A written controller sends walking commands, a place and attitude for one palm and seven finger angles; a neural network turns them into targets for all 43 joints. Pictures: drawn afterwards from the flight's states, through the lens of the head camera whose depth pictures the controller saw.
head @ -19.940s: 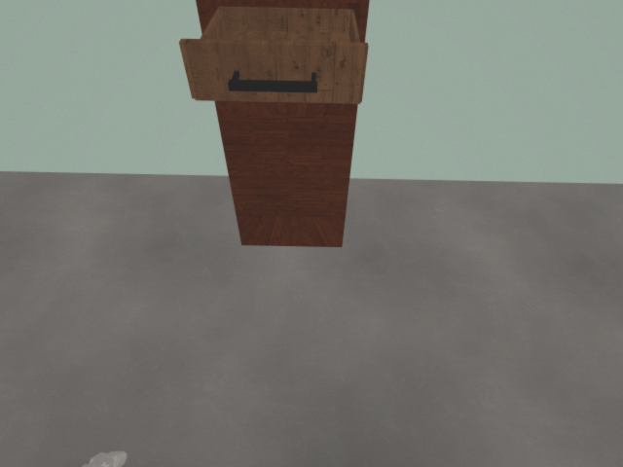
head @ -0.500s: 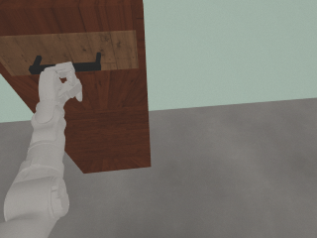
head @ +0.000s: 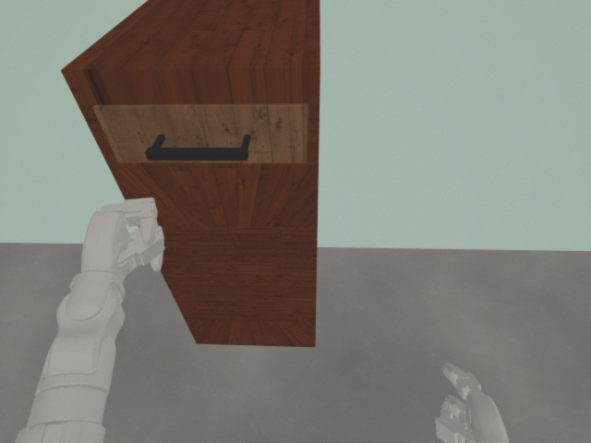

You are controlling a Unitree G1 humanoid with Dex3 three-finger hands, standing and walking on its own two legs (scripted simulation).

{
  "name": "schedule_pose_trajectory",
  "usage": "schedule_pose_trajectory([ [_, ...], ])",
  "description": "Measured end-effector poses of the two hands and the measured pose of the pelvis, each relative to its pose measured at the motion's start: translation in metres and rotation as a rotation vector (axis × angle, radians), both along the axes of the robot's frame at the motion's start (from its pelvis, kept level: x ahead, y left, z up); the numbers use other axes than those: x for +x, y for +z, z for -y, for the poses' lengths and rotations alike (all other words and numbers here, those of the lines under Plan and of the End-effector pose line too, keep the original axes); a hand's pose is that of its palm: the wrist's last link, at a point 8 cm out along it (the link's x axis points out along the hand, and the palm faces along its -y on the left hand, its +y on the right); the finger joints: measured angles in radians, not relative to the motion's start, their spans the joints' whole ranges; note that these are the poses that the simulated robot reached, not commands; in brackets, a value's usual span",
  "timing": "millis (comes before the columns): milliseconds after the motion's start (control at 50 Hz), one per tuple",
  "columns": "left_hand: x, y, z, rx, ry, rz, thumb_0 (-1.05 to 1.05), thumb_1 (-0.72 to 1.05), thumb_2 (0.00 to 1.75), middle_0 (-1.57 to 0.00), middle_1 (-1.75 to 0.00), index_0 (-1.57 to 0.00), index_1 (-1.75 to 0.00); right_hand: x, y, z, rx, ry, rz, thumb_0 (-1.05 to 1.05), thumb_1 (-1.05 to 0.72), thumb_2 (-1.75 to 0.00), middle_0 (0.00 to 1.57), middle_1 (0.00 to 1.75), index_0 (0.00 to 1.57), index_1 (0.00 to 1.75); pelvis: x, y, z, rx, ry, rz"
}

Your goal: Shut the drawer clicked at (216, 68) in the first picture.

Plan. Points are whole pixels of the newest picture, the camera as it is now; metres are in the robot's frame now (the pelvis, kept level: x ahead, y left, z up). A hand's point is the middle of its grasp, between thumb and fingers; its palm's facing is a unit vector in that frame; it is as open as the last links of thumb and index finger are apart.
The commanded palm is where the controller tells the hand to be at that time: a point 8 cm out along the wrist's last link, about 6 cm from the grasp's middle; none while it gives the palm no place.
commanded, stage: draw the hand back to the body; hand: left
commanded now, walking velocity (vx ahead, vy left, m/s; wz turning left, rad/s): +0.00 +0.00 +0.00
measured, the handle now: (200, 147) +0.58 +0.22 +0.11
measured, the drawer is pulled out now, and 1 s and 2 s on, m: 0.00 0.00 0.00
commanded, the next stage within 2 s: step back with the hand held close in 0.78 s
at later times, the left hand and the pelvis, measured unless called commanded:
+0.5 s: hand (87, 316) +0.21 +0.23 +0.15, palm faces +0.36 -0.87 -0.33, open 3.2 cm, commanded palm +0.16 +0.28 +0.17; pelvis +0.00 +0.00 +0.01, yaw -1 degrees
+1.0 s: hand (46, 330) +0.18 +0.25 +0.17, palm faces +0.41 -0.82 -0.39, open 3.2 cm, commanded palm +0.13 +0.29 +0.18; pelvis +0.00 +0.01 +0.01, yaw +0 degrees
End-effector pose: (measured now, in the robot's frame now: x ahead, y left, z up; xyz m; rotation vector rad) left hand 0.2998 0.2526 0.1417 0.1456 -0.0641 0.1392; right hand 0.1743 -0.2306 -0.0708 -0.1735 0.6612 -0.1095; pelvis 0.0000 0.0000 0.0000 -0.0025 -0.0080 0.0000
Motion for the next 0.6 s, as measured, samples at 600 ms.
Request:
schedule_pose_trajectory([
  [600, -0.157, 0.035, -0.026, 0.276, 0.245, 0.092, 0.01, 0.89, 0.9, -1.4, -1.6, -1.4, -1.6, -0.004, 0.001, -0.01, -0.008, 0.038, 0.003, 0.02, -0.9, -0.9, 0.2, 0.3, 0.2, 0.3, 0.001, 0.007, -0.004, -0.006, -0.008, 0.086],
])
